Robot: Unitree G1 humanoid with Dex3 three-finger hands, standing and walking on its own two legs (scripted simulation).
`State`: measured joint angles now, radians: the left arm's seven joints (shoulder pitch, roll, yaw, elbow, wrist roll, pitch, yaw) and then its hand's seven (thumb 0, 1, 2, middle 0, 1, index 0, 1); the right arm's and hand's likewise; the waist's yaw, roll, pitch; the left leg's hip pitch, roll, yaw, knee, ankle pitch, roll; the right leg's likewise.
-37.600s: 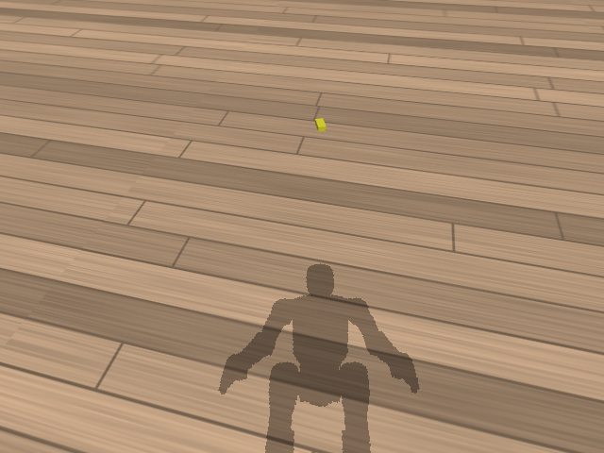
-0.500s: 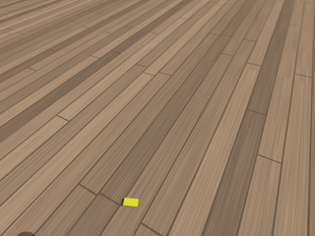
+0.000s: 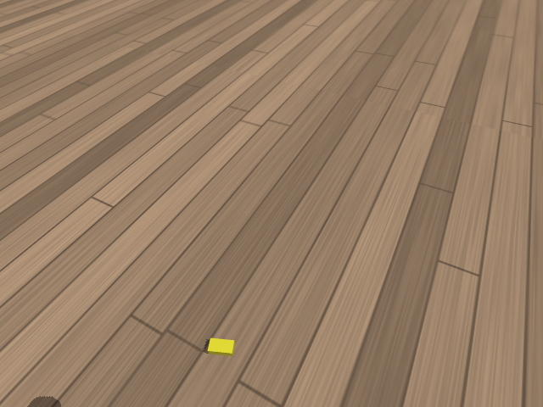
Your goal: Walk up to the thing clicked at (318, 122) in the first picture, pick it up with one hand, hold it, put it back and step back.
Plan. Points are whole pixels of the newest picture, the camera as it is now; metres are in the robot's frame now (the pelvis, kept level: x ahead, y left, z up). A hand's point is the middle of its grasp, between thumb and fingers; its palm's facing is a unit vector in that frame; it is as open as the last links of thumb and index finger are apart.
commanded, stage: stand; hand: left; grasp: from above
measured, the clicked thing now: (221, 347) +0.48 +0.24 -0.77
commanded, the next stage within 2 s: step back in 1.08 s
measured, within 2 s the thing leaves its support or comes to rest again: neither
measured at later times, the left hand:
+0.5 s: hand out of the picture +0.08 +0.24 -0.16, palm faces +0.00 -0.94 -0.33, open 7.4 cm
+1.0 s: hand out of the picture +0.09 +0.24 -0.15, palm faces +0.00 -0.94 -0.34, open 7.4 cm
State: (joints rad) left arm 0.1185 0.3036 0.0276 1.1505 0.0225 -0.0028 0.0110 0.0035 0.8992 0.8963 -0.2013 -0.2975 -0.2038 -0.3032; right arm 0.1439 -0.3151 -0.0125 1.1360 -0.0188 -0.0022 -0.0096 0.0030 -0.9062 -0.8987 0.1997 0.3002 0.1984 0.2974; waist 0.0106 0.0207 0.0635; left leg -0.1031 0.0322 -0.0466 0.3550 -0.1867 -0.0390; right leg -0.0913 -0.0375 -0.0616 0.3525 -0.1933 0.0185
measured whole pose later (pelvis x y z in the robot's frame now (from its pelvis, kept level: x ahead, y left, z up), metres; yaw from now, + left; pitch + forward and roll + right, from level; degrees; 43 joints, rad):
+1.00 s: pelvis +0.01 -0.01 +0.00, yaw -1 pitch -2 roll +0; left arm 0.10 0.32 0.02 1.15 0.01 -0.01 0.00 0.00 0.90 0.90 -0.20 -0.30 -0.20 -0.30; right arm 0.11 -0.34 0.00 1.14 -0.01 -0.01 0.00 0.00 -0.91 -0.90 0.20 0.30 0.20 0.30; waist 0.01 0.02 0.05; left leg -0.09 0.04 -0.04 0.32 -0.19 -0.05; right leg -0.09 -0.03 -0.06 0.34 -0.20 0.01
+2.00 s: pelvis -0.16 +0.04 -0.02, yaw -3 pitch -2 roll +1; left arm 0.17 0.34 0.07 0.85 0.04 0.04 0.01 0.01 0.90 0.90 -0.20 -0.30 -0.21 -0.30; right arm 0.15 -0.41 -0.05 0.87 0.00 0.04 -0.01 0.00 -0.91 -0.90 0.20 0.30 0.20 0.30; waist 0.02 0.03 0.15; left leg -0.45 -0.12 -0.13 1.12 -0.48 -0.01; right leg -0.28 -0.02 0.02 0.61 -0.30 -0.01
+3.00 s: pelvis -0.48 +0.04 -0.02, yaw -1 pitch -3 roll -1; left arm 0.10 0.40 0.08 0.81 0.01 0.07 0.02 0.00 0.90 0.90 -0.20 -0.30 -0.20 -0.30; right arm 0.18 -0.35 -0.02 0.87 -0.03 0.03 0.00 0.01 -0.90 -0.90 0.20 0.30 0.20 0.30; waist 0.00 -0.03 0.17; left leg -0.31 0.00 -0.03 0.63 -0.27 0.02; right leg -0.48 0.09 0.13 1.19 -0.53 -0.01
